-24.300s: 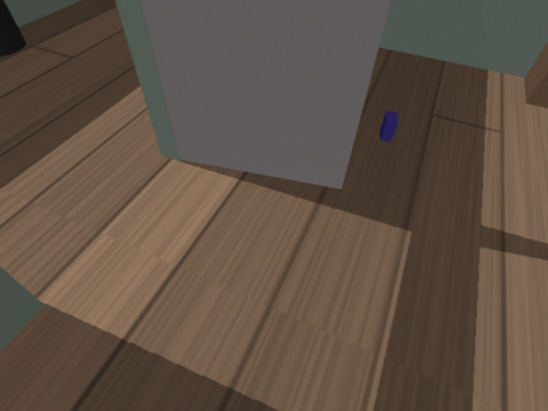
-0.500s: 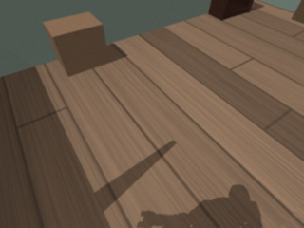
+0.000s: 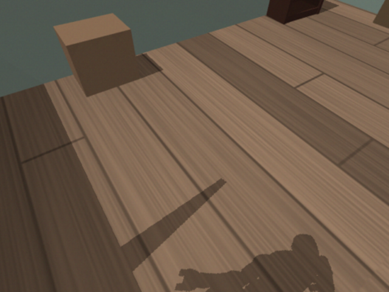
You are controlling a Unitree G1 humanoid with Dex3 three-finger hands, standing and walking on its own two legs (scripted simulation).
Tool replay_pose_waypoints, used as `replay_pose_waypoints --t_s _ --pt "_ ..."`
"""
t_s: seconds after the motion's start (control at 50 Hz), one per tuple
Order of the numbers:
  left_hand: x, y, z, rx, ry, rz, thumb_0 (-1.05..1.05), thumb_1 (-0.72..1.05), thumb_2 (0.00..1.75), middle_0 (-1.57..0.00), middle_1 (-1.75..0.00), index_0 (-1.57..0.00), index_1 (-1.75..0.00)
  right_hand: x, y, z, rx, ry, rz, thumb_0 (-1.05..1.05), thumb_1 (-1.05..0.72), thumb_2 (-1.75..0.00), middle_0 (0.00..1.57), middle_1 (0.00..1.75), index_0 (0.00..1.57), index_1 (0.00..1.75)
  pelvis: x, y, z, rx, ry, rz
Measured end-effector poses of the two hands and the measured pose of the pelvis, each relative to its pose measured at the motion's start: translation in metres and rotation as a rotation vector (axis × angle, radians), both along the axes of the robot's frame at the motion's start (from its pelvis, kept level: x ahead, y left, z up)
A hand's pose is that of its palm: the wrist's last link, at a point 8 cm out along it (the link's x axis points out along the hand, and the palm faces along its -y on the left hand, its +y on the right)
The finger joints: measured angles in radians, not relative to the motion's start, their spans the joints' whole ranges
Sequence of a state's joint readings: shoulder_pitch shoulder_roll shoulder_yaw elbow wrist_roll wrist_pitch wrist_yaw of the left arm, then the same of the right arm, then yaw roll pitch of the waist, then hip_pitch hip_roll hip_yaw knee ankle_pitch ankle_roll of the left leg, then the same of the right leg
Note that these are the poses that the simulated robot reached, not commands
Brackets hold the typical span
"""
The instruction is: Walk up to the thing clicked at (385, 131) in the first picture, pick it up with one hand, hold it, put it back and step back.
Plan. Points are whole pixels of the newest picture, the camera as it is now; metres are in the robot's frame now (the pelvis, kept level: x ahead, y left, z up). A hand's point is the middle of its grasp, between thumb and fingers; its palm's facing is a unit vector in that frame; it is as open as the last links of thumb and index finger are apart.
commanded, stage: stand
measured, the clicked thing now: out of the picture +0.52 +1.10 -0.71
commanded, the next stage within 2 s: walk up in 0.18 s
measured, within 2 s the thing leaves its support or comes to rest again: neither
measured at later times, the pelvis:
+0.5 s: pelvis +0.04 +0.02 -0.02, yaw +1 degrees
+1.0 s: pelvis +0.25 -0.01 -0.01, yaw -2 degrees
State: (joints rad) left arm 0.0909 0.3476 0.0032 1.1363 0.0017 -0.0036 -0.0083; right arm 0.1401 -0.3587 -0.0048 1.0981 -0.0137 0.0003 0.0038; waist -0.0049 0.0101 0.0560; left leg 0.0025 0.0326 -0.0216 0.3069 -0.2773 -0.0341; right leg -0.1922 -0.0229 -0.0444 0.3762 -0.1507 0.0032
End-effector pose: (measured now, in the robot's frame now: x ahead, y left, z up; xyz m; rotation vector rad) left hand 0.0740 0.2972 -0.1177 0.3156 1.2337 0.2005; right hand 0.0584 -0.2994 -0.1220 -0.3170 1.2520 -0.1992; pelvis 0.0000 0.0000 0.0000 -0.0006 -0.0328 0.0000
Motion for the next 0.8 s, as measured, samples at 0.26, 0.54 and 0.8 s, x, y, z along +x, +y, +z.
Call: replay_pose_waypoints --t_s 0.26,0.54,0.8 --pt "-0.001 0.006 0.004 -0.009 -0.045 0.001 0.00 0.90 0.90 -0.20 -0.30 -0.21 -0.30 -0.002 -0.004 0.000 0.019 -0.037 0.011 0.00 -0.91 -0.89 0.20 0.30 0.20 0.30 0.001 -0.002 -0.003 -0.003 -0.002 -0.001" --pt "-0.010 0.061 -0.006 0.024 0.085 0.064 0.00 0.90 0.90 -0.20 -0.30 -0.21 -0.30 0.050 -0.001 0.019 -0.065 -0.102 0.048 0.00 -0.91 -0.89 0.20 0.30 0.20 0.30 0.051 0.025 -0.011 -0.008 0.011 0.023" --pt "0.203 0.018 -0.015 -0.021 -0.104 -0.120 0.01 0.91 0.90 -0.20 -0.30 -0.20 -0.30 0.094 -0.021 -0.007 -0.062 0.014 -0.060 0.00 -0.90 -0.89 0.20 0.30 0.20 0.30 0.165 0.008 -0.031 0.026 -0.027 -0.016"
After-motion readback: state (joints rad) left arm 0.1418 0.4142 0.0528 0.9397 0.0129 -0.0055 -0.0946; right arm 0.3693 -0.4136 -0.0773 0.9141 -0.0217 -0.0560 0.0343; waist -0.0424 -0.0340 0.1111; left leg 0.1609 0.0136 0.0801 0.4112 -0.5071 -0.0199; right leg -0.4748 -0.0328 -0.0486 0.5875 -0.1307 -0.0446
